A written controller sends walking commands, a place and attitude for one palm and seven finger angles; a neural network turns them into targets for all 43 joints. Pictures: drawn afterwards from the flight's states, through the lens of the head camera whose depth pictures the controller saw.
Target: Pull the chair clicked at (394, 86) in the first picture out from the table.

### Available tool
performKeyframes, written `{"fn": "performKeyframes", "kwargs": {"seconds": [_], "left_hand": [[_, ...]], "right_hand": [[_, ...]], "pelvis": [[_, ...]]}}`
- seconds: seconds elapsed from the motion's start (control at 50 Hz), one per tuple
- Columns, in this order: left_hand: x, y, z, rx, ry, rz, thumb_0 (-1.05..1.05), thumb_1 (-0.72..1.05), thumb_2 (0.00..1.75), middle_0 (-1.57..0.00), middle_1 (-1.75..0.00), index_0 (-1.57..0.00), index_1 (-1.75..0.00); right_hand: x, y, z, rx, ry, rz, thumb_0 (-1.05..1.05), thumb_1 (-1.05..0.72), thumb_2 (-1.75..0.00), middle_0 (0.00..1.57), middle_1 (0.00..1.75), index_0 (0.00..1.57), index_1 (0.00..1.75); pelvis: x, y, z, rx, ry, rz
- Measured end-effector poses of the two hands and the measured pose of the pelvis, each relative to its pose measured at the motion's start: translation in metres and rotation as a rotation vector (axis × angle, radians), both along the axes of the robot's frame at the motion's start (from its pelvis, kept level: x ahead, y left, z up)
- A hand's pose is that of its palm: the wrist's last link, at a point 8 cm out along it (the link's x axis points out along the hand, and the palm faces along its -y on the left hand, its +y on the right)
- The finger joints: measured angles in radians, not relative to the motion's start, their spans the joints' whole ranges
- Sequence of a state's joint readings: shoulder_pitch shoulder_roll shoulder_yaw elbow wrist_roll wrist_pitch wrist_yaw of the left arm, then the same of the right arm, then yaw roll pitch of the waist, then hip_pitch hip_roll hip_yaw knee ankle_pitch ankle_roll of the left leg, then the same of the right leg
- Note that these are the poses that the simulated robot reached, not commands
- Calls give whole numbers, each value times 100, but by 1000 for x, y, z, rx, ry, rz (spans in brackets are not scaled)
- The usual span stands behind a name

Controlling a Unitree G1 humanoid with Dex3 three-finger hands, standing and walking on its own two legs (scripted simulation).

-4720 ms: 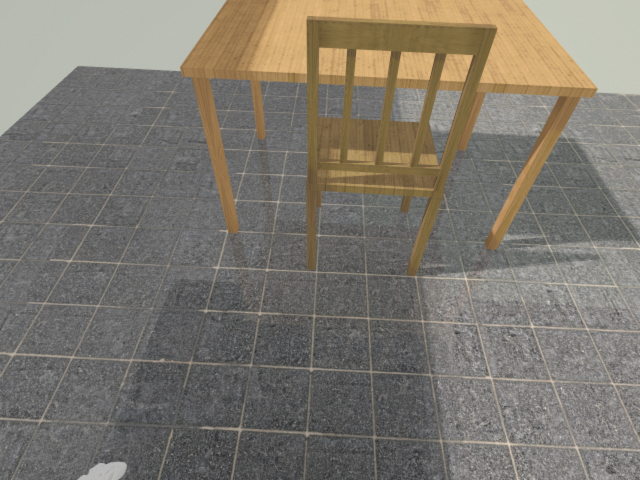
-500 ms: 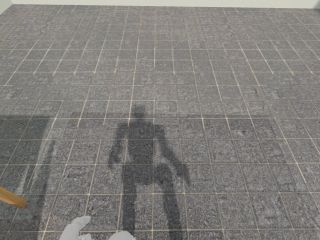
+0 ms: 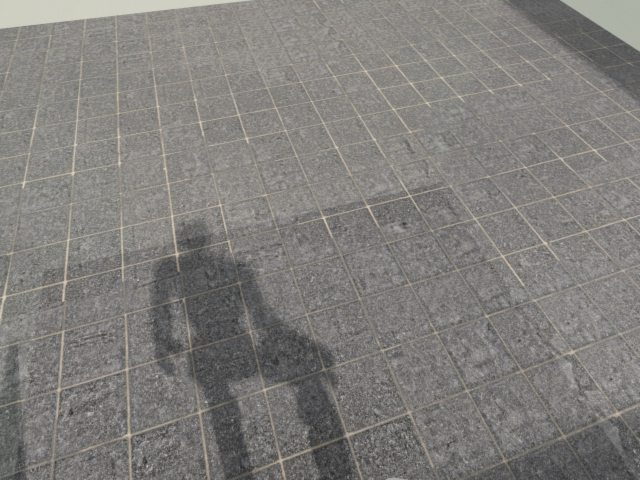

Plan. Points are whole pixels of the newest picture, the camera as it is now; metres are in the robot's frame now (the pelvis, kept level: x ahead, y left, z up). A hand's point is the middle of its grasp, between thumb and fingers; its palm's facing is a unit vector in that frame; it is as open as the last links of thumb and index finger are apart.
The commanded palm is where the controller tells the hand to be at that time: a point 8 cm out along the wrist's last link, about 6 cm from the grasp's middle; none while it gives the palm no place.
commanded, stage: walk to a spot facing it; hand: left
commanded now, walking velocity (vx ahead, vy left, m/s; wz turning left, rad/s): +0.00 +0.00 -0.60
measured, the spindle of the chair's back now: out of the picture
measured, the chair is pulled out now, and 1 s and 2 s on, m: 0.00 0.00 0.00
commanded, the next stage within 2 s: turn to face it in 1.10 s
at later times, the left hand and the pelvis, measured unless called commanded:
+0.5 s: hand out of the picture +0.12 +0.18 -0.16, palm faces -0.20 -0.96 -0.22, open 7.4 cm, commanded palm none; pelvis +0.00 +0.00 +0.00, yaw -16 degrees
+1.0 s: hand (271, 439) +0.19 +0.08 -0.16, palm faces -0.57 -0.79 -0.23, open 7.4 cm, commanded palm none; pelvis -0.01 -0.02 -0.01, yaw -35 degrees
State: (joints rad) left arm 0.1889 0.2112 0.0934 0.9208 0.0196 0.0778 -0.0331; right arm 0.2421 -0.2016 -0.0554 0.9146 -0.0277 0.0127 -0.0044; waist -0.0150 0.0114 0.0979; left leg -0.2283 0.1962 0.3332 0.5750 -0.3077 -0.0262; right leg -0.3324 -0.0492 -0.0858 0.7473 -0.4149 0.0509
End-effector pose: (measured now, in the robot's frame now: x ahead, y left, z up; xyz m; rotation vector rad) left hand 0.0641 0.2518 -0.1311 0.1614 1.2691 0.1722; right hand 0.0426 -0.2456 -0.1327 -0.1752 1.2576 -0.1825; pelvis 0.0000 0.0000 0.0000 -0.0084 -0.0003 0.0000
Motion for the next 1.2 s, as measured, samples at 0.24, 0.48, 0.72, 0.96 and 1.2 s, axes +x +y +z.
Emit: {"fn": "performKeyframes", "kwargs": {"seconds": [0.24, 0.48, 0.72, 0.96, 1.2], "left_hand": [[48, -46, 21, 52, -100, -151, 1, 90, 90, -20, -30, -21, -30], [57, -29, 2, 5, -54, -247, 1, 90, 90, -20, -30, -21, -30], [85, -6, -4, -19, 5, -383, 1, 90, 90, -19, -30, -20, -30], [139, -101, 5, -21, -47, -652, 1, 91, 90, -19, -30, -20, -30], [143, -153, 7, -17, -28, -715, 1, 90, 90, -20, -30, -21, -30]], "right_hand": [[-23, -47, -5, 4, 0, -137, 1, -91, -90, 20, 30, 20, 30], [4, -31, 22, -61, -163, -195, 0, -91, -90, 20, 30, 20, 30], [-63, 10, 37, -96, -102, -337, 0, -91, -90, 20, 30, 21, 30], [-188, 19, 2, -2, 60, -620, 0, -90, -90, 20, 30, 21, 30], [-162, -26, 4, 7, 27, -702, 1, -91, -90, 19, 30, 20, 30]], "pelvis": [[-3, -30, 4, 30, -3, -124], [-5, -5, 3, 11, 8, -272], [-4, 22, 10, -25, 7, -428], [-11, -9, 1, -7, 23, -601], [27, -55, 6, 3, 1, -679]]}}
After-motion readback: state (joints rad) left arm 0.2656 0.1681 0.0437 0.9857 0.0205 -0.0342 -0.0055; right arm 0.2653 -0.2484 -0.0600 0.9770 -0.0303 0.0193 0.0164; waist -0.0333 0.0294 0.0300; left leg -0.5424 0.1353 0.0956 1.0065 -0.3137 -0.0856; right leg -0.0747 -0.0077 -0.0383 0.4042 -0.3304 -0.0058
